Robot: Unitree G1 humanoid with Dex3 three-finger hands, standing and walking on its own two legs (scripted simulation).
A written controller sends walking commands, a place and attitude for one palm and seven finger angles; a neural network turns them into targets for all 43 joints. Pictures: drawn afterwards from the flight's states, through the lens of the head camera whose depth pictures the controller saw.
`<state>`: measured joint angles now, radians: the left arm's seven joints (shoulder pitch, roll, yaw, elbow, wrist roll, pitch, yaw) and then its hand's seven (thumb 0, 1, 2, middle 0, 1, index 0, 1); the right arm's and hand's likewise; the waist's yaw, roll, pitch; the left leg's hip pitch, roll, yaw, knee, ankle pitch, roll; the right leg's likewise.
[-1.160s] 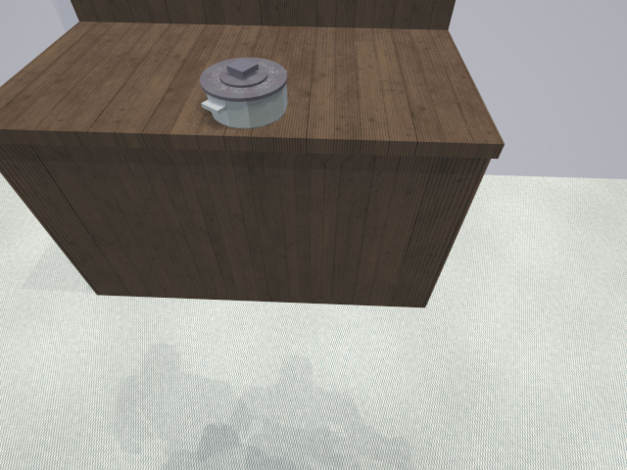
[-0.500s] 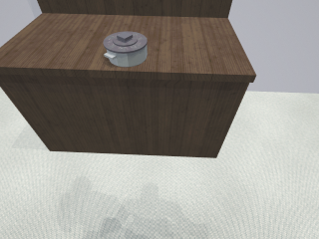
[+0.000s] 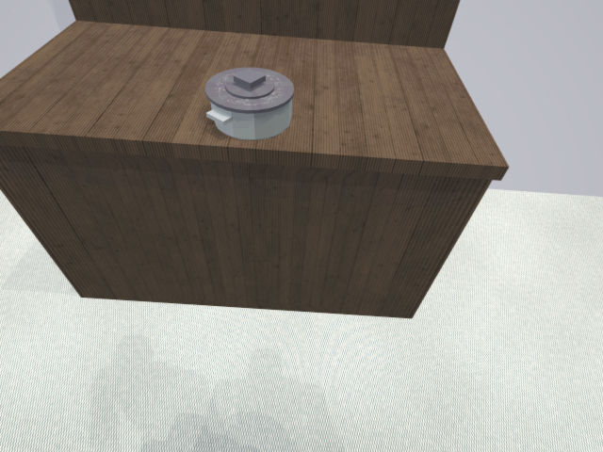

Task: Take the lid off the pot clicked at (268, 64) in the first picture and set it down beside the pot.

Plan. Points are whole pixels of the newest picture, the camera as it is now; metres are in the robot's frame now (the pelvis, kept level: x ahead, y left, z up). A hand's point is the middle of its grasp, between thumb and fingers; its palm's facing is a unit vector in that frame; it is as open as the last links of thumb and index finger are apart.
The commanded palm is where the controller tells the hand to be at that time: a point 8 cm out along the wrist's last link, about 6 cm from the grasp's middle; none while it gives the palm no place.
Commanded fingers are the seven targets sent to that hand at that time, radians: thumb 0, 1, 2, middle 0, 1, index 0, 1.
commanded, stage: take the last steps up to it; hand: left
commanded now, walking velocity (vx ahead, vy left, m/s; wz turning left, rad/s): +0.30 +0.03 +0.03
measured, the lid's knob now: (249, 78) +0.83 +0.16 +0.09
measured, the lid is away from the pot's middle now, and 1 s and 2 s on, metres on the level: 0.00 0.00 0.00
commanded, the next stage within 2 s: come to a stop and stand still in 0.66 s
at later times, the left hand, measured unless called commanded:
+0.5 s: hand (220, 364) +0.29 +0.15 -0.16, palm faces +0.06 -0.98 -0.19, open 7.4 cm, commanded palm none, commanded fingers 0.00 0.90 0.90 -0.20 -0.30 -0.20 -0.30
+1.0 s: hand (194, 367) +0.29 +0.20 -0.18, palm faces +0.11 -0.98 -0.17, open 7.4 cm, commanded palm none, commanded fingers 0.00 0.90 0.90 -0.20 -0.30 -0.20 -0.30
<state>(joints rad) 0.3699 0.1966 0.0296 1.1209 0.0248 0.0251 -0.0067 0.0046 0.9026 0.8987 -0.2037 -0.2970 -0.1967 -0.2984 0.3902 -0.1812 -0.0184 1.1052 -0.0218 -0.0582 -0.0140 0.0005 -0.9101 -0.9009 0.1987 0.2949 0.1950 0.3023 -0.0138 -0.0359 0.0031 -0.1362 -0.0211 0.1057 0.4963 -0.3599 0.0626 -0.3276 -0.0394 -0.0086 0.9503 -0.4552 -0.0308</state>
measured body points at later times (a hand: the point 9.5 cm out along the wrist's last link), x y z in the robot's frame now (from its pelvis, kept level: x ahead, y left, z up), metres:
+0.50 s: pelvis +0.21 -0.03 -0.01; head +0.23 -0.04 +0.44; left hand +0.29 +0.20 -0.15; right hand +0.16 -0.24 -0.17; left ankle +0.10 +0.09 -0.63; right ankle +0.26 -0.09 -0.73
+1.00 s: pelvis +0.34 +0.03 +0.00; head +0.37 +0.06 +0.45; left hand +0.29 +0.25 -0.17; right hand +0.46 -0.17 -0.13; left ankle +0.38 +0.12 -0.73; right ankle +0.29 -0.11 -0.68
